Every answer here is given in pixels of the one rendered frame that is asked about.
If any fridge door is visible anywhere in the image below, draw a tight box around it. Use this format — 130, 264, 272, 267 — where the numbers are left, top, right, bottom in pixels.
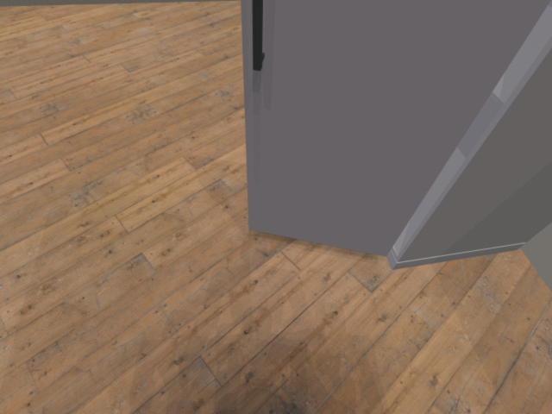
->
241, 0, 551, 257

